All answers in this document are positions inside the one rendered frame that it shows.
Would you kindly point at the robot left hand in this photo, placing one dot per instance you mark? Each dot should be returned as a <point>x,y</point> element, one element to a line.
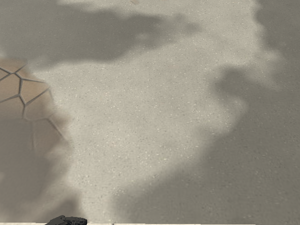
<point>62,220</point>

